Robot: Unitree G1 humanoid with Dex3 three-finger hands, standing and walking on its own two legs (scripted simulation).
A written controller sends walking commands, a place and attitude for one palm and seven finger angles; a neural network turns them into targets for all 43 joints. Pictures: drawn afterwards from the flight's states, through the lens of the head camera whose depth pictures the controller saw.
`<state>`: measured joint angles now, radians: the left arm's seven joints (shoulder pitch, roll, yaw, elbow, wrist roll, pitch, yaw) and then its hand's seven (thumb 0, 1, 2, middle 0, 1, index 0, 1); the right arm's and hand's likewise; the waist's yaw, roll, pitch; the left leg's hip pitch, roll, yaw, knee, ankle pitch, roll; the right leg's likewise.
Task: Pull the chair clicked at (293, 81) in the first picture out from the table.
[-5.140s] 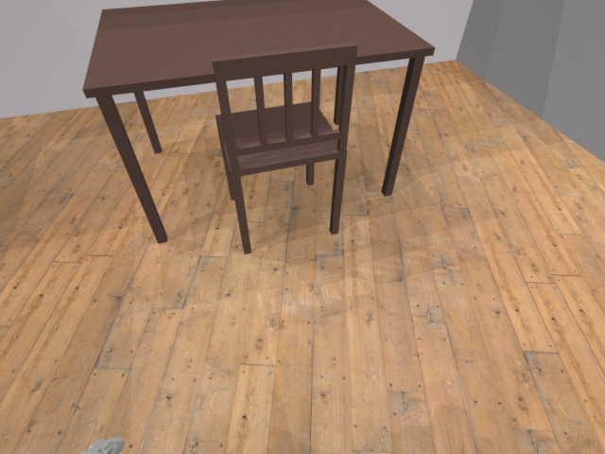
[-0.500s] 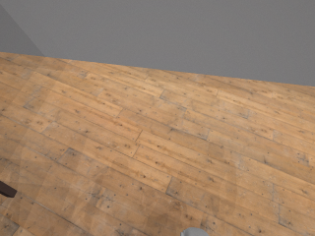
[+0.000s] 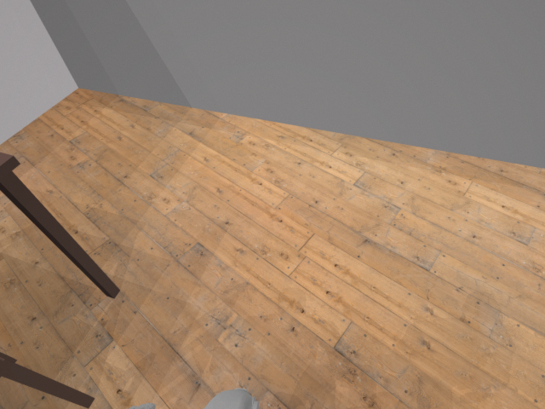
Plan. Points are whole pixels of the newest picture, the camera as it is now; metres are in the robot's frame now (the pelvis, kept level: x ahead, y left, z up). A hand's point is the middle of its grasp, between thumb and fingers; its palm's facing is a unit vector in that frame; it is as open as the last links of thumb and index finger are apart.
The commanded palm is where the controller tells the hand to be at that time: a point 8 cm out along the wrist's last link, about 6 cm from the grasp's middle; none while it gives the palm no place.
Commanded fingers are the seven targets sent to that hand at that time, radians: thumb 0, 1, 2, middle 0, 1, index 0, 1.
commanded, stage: turn to face it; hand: left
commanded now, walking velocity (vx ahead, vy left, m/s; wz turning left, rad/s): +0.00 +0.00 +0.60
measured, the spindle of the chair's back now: out of the picture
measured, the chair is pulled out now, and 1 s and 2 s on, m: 0.00 0.00 0.00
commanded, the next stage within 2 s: take the last steps up to it in 1.94 s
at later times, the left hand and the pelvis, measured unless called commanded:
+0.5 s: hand out of the picture -0.03 +0.28 -0.18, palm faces +0.35 -0.90 -0.26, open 7.3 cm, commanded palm none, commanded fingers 0.00 0.90 0.90 -0.20 -0.30 -0.20 -0.30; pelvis +0.00 +0.05 +0.00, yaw +18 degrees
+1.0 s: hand out of the picture +0.00 +0.22 -0.13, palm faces +0.56 -0.78 -0.30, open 7.3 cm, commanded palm none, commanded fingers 0.00 0.90 0.90 -0.20 -0.30 -0.20 -0.30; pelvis +0.02 +0.00 +0.00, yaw +37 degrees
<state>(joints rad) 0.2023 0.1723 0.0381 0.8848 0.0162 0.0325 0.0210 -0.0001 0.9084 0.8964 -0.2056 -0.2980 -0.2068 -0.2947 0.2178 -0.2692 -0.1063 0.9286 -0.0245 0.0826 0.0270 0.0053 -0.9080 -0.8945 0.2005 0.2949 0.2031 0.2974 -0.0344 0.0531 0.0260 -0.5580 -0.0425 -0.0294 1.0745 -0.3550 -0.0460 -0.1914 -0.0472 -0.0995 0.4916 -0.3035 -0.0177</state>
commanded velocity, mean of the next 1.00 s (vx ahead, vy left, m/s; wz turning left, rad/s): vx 0.00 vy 0.00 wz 0.60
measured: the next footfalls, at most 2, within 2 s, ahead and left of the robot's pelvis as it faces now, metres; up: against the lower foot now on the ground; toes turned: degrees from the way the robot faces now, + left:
left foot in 0.32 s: +0.00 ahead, +0.15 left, +0.00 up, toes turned +20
right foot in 0.80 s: +0.11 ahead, -0.07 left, +0.00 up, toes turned +26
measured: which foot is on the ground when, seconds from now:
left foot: up 0.00-0.30, down 0.32-0.80, up 0.82-1.00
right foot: down 0.00-0.34, up 0.36-0.78, down 0.80-1.00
